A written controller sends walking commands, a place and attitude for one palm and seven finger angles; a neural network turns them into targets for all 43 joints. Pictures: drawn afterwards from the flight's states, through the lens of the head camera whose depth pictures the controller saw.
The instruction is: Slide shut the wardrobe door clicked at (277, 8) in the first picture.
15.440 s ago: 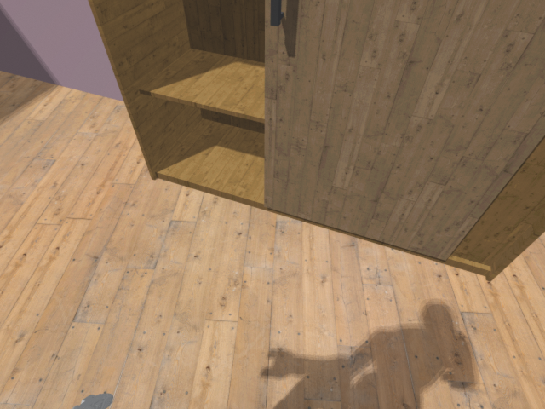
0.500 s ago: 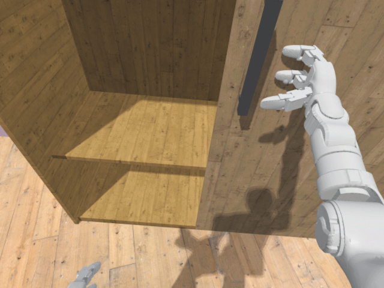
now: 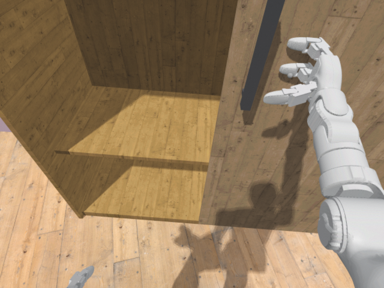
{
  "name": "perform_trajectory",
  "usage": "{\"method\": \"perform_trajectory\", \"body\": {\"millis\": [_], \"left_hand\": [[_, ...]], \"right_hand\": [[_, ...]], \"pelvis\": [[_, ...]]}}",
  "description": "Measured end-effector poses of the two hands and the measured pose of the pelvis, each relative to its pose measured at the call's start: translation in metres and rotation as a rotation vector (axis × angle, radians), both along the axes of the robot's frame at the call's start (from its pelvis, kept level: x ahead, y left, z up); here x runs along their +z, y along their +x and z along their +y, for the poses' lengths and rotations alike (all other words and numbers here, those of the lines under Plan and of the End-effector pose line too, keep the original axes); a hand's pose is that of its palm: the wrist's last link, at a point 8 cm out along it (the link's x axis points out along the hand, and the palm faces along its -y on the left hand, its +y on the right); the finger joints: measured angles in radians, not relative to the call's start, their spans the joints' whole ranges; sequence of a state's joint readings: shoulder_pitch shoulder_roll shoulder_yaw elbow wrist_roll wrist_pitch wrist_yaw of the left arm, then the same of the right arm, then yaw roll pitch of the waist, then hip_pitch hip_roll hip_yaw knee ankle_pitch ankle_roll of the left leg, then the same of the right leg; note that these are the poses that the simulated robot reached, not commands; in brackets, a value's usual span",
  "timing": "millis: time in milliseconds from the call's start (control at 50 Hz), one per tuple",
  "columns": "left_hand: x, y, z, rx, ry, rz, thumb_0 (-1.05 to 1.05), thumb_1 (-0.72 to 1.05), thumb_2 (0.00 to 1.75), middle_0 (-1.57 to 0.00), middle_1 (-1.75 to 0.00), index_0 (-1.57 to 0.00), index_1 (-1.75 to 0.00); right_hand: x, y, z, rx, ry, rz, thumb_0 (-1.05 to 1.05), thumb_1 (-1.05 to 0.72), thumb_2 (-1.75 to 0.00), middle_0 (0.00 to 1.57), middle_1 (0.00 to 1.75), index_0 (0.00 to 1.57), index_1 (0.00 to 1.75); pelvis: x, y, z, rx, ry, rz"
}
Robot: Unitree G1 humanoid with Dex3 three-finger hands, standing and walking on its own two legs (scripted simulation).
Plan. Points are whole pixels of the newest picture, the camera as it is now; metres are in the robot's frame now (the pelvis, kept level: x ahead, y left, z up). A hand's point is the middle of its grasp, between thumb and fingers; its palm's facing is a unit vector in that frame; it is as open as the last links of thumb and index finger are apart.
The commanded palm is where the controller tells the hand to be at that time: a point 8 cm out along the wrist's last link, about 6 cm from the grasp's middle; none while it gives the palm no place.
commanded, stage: move the hooked fingers beside the handle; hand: right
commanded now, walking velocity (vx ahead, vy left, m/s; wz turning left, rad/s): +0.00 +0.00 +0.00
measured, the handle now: (257, 54) +0.51 -0.09 +0.25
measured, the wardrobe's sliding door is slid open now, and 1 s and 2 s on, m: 0.62 0.62 0.62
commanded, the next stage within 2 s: none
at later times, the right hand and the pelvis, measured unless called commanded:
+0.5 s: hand (288, 76) +0.46 -0.15 +0.23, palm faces +0.11 +0.99 -0.06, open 14.0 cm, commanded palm +0.47 -0.16 +0.21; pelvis +0.00 +0.00 +0.00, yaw -1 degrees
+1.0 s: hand (286, 77) +0.46 -0.14 +0.23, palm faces +0.10 +0.99 -0.06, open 14.0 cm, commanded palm +0.46 -0.16 +0.21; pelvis +0.00 +0.00 +0.00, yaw +0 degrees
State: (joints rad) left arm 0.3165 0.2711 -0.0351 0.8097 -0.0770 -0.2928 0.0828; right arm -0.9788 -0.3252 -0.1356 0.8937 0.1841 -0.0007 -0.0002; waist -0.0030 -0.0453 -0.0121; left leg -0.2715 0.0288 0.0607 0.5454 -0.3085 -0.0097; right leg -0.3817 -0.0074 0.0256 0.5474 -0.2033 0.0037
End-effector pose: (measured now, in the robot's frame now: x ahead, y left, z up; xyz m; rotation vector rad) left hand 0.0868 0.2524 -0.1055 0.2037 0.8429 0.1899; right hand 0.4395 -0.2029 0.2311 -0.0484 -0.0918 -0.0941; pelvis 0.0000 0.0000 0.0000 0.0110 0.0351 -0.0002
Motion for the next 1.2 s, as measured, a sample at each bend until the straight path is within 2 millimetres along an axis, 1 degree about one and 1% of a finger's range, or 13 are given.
{"method": "perform_trajectory", "body": {"millis": [280,520,860,1200], "left_hand": [[-0.001,0.009,-0.008,-0.023,-0.012,-0.006,0.01,0.90,0.90,-0.20,-0.30,-0.20,-0.30],[-0.003,0.009,-0.012,-0.035,-0.019,0.001,0.01,0.90,0.90,-0.20,-0.30,-0.20,-0.30],[-0.005,0.002,-0.011,-0.030,-0.021,0.008,0.01,0.90,0.90,-0.20,-0.30,-0.20,-0.30],[-0.002,0.007,-0.008,-0.029,-0.024,-0.013,0.01,0.90,0.90,-0.20,-0.30,-0.20,-0.30]], "right_hand": [[0.000,0.000,0.001,-0.006,-0.001,-0.003,-0.02,0.50,-0.30,0.31,1.36,0.32,1.22],[0.000,-0.002,0.003,-0.010,-0.013,-0.004,-0.02,0.50,-0.30,0.28,1.35,0.30,1.21],[-0.001,-0.005,0.007,-0.009,-0.017,-0.006,-0.02,0.50,-0.30,0.23,1.34,0.30,1.20],[-0.002,-0.006,0.009,-0.001,-0.008,-0.009,-0.02,0.50,-0.30,0.21,1.31,0.30,1.20]], "pelvis": [[-0.001,0.002,-0.002,-0.006,0.000,0.007],[-0.002,0.001,-0.004,-0.009,-0.001,0.004],[-0.002,-0.002,-0.003,-0.009,-0.002,-0.002],[-0.001,0.000,0.000,-0.005,-0.002,-0.008]]}}
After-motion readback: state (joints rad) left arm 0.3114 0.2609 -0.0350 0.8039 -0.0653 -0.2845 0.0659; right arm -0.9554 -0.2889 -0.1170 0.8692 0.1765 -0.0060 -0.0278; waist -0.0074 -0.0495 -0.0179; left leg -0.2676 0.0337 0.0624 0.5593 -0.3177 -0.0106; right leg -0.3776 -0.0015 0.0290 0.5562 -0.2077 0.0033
